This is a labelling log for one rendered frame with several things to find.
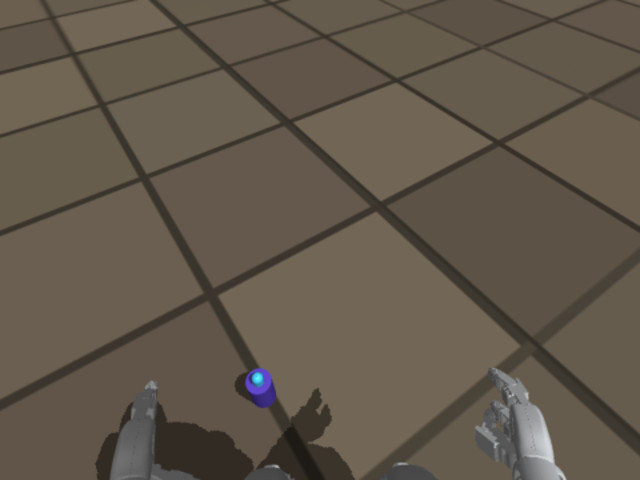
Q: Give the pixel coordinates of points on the bottle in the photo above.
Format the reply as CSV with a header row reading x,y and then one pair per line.
x,y
261,388

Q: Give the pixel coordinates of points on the right robot hand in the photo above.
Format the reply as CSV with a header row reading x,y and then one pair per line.
x,y
525,431

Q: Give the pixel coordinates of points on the right robot arm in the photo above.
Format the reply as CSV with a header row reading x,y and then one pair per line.
x,y
533,468

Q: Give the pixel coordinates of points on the left robot hand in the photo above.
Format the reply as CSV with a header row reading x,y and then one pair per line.
x,y
134,454

